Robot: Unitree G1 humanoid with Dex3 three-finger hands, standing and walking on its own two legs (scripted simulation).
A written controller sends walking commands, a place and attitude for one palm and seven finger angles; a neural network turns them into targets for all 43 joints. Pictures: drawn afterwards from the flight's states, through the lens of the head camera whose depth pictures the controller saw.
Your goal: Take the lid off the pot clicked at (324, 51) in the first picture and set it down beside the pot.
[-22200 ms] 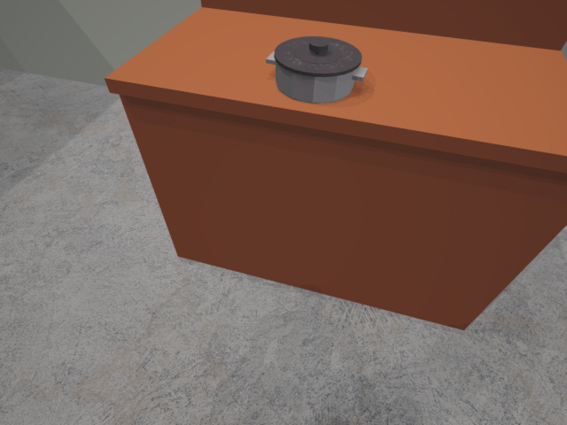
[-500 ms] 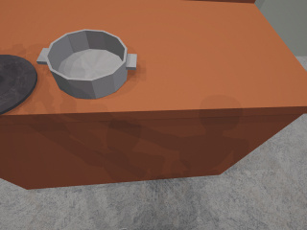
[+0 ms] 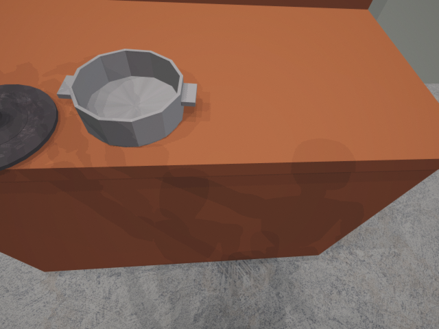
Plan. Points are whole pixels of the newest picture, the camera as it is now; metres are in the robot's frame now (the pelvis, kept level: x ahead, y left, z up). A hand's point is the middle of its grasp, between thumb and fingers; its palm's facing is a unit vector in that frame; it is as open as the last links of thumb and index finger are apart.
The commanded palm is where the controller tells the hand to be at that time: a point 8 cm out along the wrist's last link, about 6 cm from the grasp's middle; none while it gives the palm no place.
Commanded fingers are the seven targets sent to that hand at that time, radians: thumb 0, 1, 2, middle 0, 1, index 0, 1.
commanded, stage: raise the empty hand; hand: left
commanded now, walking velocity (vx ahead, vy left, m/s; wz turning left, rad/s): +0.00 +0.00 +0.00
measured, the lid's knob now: out of the picture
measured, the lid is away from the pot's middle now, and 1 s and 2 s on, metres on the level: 0.24 0.24 0.24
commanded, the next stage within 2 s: draw the hand back to the body in 0.04 s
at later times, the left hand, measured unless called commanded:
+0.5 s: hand out of the picture +0.47 +0.35 +0.26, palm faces -0.17 -0.09 -0.98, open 11.1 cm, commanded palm +0.43 +0.34 +0.32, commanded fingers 0.00 -0.10 0.84 -0.44 -0.69 -0.44 -0.69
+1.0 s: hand out of the picture +0.41 +0.28 +0.31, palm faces +0.53 -0.82 -0.19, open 10.7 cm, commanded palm +0.34 +0.31 +0.31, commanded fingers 0.00 0.25 0.86 -0.36 -0.55 -0.36 -0.55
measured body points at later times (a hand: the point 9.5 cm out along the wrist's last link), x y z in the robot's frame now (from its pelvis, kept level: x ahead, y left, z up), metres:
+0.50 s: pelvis +0.00 -0.01 +0.00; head +0.07 +0.00 +0.45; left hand +0.47 +0.35 +0.31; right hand +0.04 -0.28 -0.12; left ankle +0.00 +0.06 -0.73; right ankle -0.04 -0.15 -0.73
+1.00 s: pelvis +0.01 -0.04 +0.02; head +0.03 -0.04 +0.47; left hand +0.38 +0.32 +0.32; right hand +0.14 -0.29 -0.08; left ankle +0.00 +0.06 -0.73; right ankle -0.04 -0.15 -0.73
